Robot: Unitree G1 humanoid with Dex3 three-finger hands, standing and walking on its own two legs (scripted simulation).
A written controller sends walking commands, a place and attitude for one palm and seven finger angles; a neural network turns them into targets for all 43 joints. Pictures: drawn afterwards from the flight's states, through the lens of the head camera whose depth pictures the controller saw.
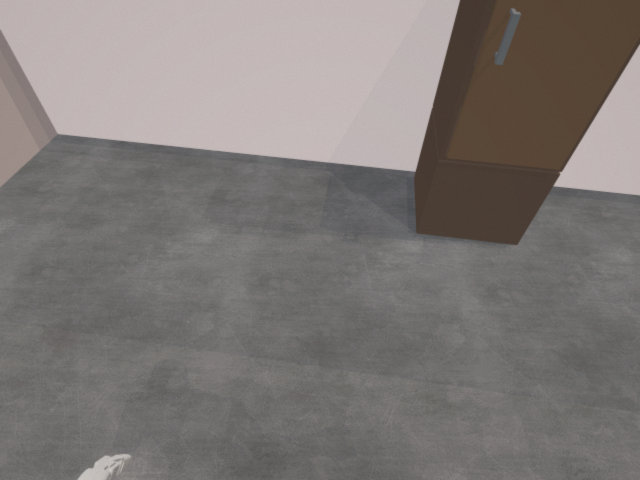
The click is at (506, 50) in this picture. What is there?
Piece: cupboard door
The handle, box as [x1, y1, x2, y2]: [494, 8, 520, 64]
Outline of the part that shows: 514,8 510,9 509,12 511,15 498,51 494,54 495,64 502,64 520,16 520,13 516,12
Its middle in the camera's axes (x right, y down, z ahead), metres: +0.50 -0.55 +1.05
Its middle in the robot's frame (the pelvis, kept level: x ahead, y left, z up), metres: +1.19 -0.45 +0.08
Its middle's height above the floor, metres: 0.85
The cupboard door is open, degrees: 0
